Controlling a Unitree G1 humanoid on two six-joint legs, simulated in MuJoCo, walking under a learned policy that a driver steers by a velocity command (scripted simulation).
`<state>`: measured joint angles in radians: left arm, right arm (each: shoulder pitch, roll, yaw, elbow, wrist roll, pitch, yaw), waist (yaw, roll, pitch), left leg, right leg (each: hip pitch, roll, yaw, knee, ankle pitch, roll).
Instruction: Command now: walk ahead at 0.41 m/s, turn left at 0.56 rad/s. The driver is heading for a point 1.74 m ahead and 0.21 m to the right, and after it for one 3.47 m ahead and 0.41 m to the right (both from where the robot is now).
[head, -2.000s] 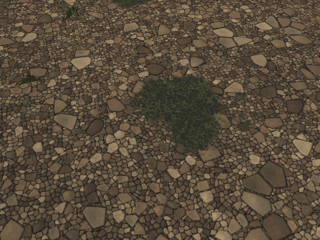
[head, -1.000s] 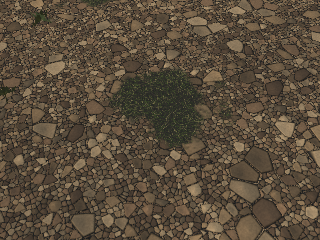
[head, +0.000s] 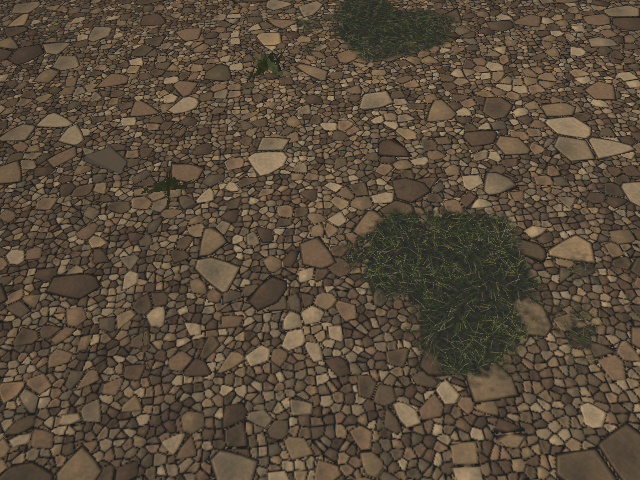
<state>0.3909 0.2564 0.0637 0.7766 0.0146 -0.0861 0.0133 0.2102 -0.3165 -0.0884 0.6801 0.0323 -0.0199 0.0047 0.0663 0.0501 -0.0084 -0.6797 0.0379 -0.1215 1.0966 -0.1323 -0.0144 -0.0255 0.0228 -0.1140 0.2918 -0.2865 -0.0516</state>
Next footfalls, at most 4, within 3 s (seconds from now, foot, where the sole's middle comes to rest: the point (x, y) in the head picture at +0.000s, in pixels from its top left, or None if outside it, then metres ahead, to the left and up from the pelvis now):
0.28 left None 0.29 0.16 -0.78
0.80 right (424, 453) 0.58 -0.10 -0.78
1.30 left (376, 319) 0.92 0.00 -0.78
1.78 right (458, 263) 1.11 -0.22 -0.78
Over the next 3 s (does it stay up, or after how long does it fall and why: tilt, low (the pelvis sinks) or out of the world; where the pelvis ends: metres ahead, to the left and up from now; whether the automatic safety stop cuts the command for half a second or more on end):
stays up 1.09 -0.14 -0.01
